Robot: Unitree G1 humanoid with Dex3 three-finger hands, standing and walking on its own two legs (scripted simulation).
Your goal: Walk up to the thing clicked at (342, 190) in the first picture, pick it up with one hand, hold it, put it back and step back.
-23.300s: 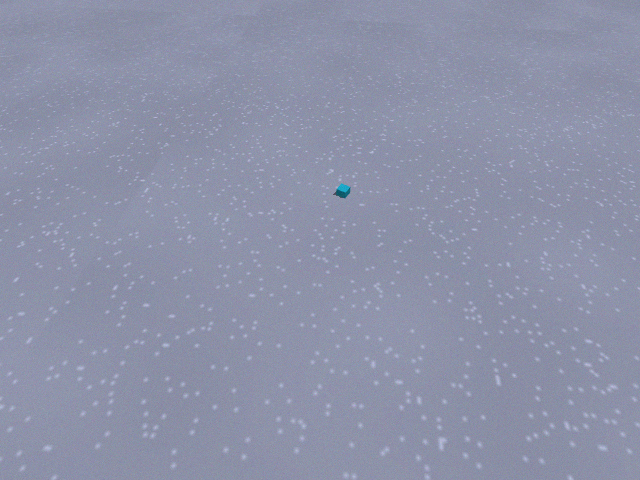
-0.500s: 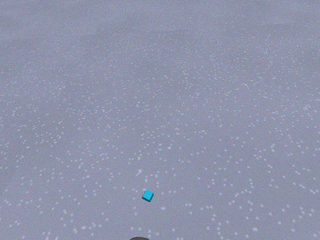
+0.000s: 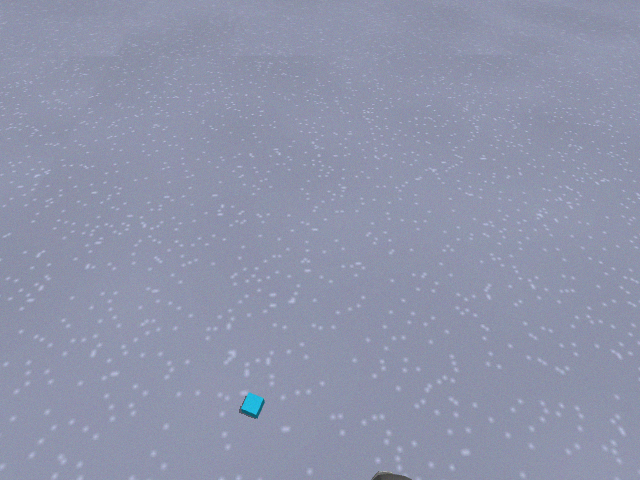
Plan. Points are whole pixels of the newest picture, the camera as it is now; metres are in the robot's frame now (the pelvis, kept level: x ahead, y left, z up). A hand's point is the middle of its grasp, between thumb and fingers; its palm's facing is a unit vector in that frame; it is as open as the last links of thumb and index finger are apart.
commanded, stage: walk up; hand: left
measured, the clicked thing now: (253, 405) +0.44 +0.20 -0.74
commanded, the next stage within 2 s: stand in 1.94 s
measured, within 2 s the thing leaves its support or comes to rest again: neither
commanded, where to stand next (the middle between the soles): +0.06 -0.03 m, yaw +0 degrees
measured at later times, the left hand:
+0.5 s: hand out of the picture +0.02 +0.30 -0.16, palm faces -0.01 -0.92 -0.38, open 7.3 cm
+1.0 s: hand out of the picture -0.03 +0.30 -0.15, palm faces +0.00 -0.93 -0.37, open 7.3 cm
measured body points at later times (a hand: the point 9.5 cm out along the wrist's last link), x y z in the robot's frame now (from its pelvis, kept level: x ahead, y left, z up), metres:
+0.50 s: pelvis -0.08 +0.02 +0.00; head -0.04 +0.04 +0.45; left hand +0.02 +0.35 -0.13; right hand -0.04 -0.31 -0.11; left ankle -0.07 +0.12 -0.72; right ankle -0.03 -0.13 -0.67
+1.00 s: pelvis -0.07 +0.03 +0.00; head -0.06 +0.03 +0.45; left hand -0.03 +0.35 -0.12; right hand +0.03 -0.29 -0.11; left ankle +0.02 +0.14 -0.73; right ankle -0.10 -0.12 -0.72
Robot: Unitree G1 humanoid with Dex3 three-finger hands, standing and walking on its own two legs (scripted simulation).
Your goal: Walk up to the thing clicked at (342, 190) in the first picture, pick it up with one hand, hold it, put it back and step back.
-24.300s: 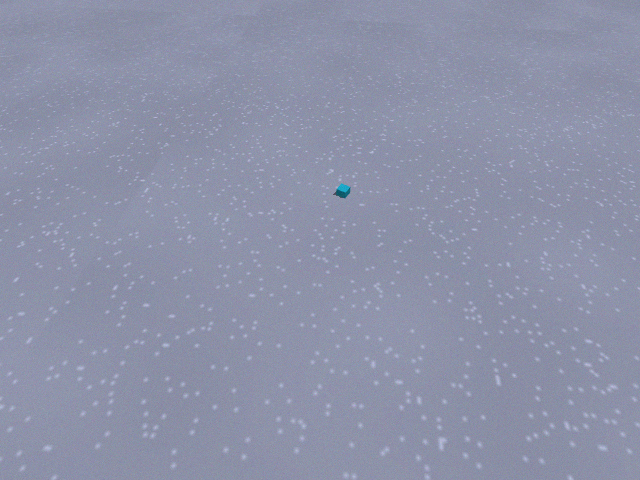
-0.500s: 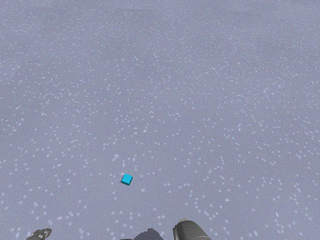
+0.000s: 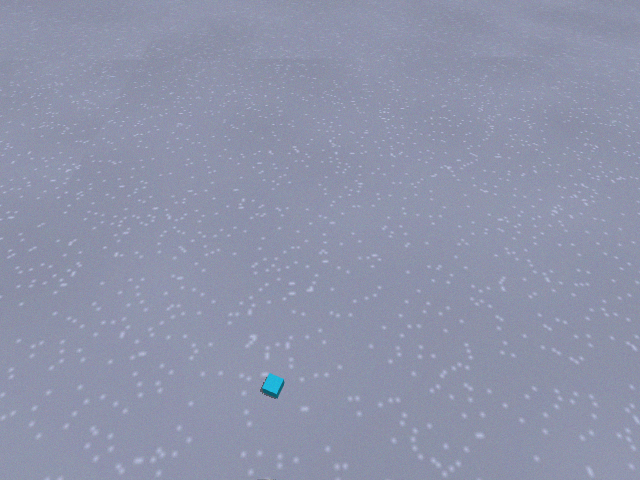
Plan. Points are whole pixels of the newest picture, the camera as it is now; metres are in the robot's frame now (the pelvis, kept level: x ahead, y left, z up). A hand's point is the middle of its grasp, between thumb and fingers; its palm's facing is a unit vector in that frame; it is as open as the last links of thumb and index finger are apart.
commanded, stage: walk up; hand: left
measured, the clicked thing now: (273, 385) +0.51 +0.18 -0.74
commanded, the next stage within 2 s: stand in 0.94 s
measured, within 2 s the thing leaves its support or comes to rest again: neither
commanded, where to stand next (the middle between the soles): +0.13 -0.05 m, yaw +0 degrees
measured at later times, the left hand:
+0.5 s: hand out of the picture +0.09 +0.23 -0.14, palm faces -0.02 -0.94 -0.33, open 7.3 cm
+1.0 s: hand out of the picture +0.14 +0.23 -0.13, palm faces -0.02 -0.95 -0.32, open 7.3 cm
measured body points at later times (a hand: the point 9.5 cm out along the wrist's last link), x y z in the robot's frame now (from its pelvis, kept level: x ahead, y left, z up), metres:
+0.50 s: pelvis +0.02 -0.02 +0.02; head +0.04 -0.02 +0.47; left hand +0.09 +0.28 -0.12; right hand +0.10 -0.33 -0.11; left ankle +0.09 +0.11 -0.72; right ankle +0.00 -0.15 -0.72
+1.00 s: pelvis +0.04 -0.02 +0.02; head +0.05 -0.01 +0.47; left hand +0.14 +0.28 -0.11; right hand +0.13 -0.32 -0.10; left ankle +0.09 +0.11 -0.72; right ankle +0.00 -0.15 -0.72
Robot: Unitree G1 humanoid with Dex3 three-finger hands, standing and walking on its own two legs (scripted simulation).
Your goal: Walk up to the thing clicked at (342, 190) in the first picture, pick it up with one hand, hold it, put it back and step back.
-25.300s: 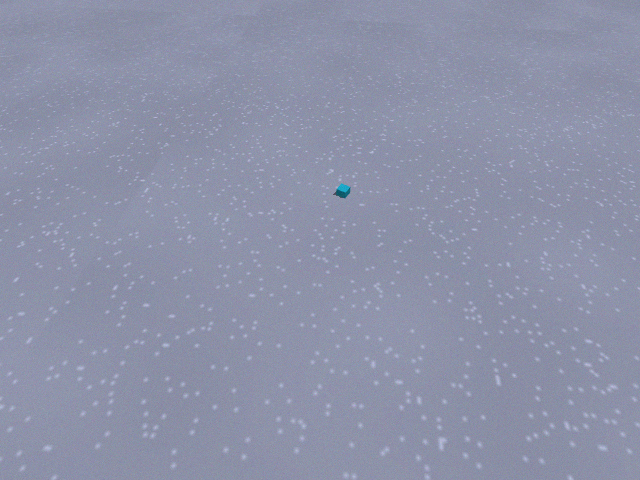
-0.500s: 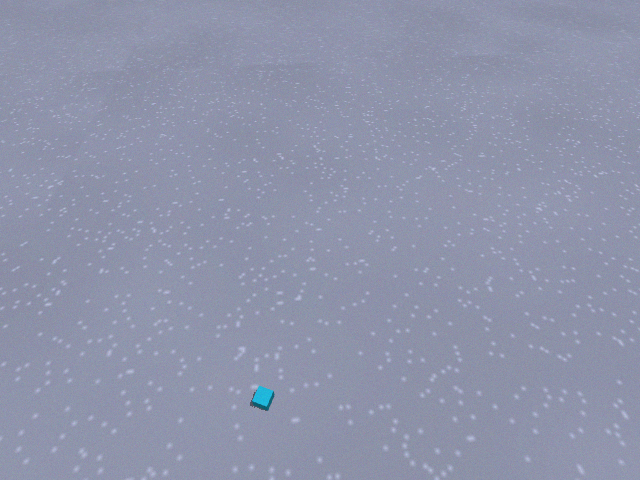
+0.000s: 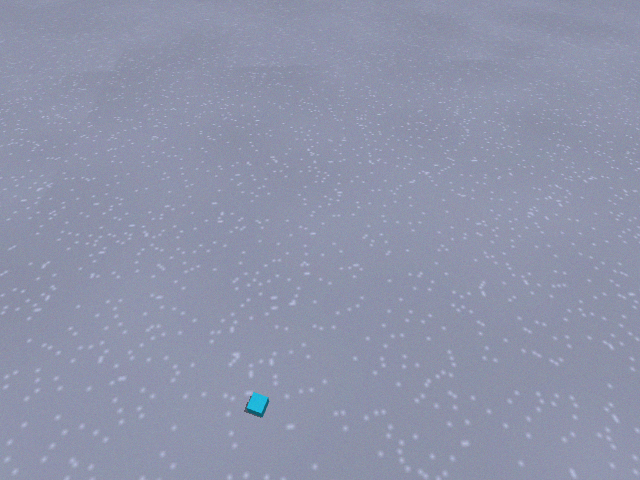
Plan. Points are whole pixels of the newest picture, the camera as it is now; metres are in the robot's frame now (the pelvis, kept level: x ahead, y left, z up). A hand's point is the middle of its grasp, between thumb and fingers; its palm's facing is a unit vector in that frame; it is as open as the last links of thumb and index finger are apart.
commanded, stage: stand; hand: left
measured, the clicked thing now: (258, 404) +0.47 +0.20 -0.76
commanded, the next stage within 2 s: walk up in 0.94 s
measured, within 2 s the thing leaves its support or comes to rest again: neither
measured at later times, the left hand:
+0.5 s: hand out of the picture +0.07 +0.27 -0.16, palm faces -0.03 -0.94 -0.33, open 7.3 cm
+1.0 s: hand out of the picture +0.07 +0.27 -0.16, palm faces -0.02 -0.94 -0.34, open 7.3 cm
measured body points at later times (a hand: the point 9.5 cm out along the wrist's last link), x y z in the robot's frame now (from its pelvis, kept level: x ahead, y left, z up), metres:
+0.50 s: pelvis +0.00 +0.01 +0.00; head +0.01 +0.02 +0.45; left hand +0.07 +0.31 -0.14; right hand +0.09 -0.29 -0.13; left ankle +0.05 +0.13 -0.75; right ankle -0.03 -0.13 -0.75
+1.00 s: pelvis -0.01 +0.01 +0.00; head +0.02 +0.02 +0.45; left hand +0.07 +0.32 -0.14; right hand +0.07 -0.30 -0.13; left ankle +0.05 +0.13 -0.75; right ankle -0.03 -0.13 -0.75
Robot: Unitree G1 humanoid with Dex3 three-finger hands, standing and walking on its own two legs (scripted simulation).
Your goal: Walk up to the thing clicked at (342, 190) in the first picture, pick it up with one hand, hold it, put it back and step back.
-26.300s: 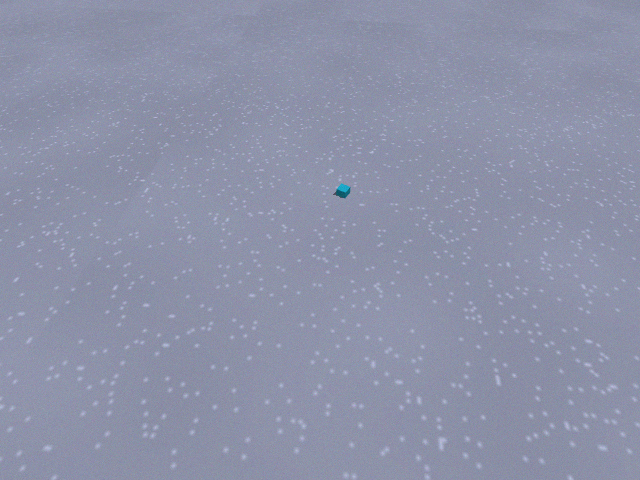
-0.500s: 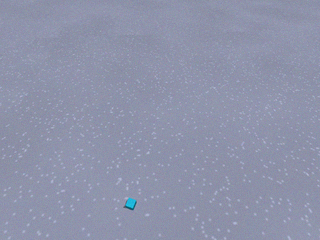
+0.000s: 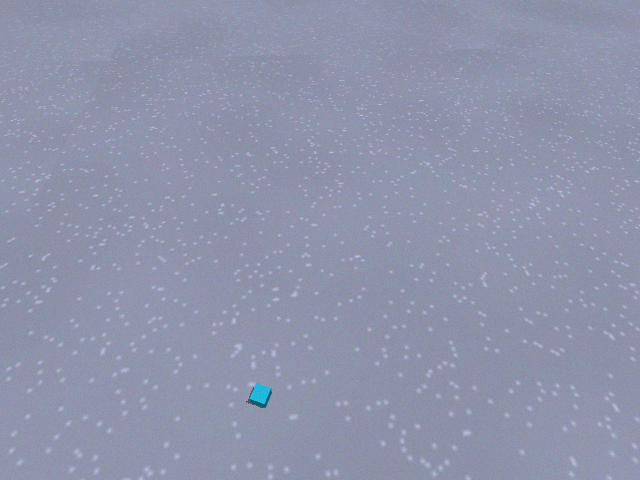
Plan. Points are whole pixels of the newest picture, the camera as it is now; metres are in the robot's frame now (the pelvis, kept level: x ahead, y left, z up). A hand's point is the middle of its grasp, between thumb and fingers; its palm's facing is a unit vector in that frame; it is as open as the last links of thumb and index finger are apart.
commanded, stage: walk up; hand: left
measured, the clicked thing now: (260, 395) +0.48 +0.19 -0.76
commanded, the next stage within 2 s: none
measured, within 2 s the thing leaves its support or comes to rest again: neither
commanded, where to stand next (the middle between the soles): +0.10 -0.05 m, yaw +1 degrees
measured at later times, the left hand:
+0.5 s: hand out of the picture -0.02 +0.23 -0.15, palm faces +0.08 -0.90 -0.43, open 7.3 cm
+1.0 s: hand out of the picture -0.21 +0.27 -0.17, palm faces -0.01 -0.91 -0.42, open 7.3 cm
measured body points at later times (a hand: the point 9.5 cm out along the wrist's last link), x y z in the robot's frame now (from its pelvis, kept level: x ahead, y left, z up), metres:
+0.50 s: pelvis -0.11 -0.04 -0.02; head -0.03 -0.06 +0.42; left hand -0.02 +0.28 -0.12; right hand +0.01 -0.35 -0.16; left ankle -0.16 +0.10 -0.69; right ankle -0.06 -0.14 -0.74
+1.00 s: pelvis -0.27 -0.01 -0.02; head -0.21 -0.01 +0.42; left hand -0.21 +0.32 -0.14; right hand -0.12 -0.31 -0.13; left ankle -0.19 +0.10 -0.74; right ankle -0.31 -0.14 -0.75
